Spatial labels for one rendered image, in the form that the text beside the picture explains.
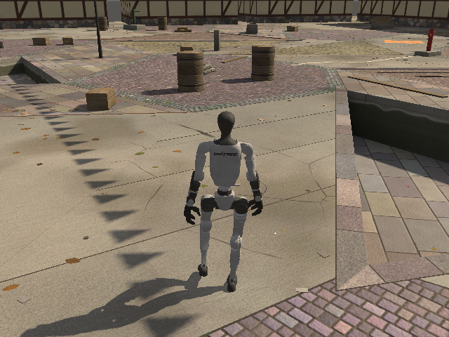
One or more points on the robot left upper arm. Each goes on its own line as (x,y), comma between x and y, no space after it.
(200,160)

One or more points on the robot left hand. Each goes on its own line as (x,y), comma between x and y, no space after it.
(188,215)

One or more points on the robot left forearm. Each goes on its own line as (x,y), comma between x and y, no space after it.
(193,190)

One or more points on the robot head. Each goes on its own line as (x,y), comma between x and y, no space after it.
(225,122)

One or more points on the robot right forearm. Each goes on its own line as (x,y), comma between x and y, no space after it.
(255,186)

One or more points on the robot right upper arm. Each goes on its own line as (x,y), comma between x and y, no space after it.
(247,149)

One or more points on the right robot shin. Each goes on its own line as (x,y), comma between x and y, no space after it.
(234,260)

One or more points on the robot right hand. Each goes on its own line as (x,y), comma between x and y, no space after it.
(258,204)

